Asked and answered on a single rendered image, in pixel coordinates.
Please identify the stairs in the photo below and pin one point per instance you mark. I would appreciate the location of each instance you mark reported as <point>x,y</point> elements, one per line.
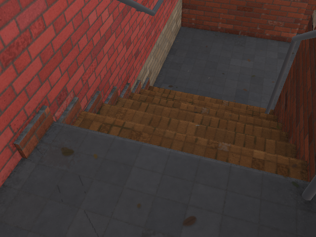
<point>217,129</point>

